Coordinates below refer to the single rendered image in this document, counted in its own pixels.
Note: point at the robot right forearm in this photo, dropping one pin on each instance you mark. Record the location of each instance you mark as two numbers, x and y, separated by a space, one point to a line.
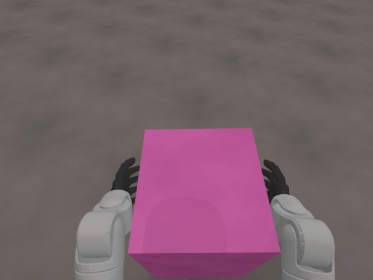
307 244

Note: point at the left robot hand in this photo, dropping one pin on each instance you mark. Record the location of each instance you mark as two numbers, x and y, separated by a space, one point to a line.
122 180

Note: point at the right robot hand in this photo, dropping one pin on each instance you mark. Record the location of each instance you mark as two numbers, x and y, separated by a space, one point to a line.
277 183

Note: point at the robot left forearm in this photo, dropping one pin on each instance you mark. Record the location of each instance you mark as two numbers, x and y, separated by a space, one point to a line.
100 238

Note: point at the carton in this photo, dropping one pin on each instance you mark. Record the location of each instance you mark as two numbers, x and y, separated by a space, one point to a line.
201 207

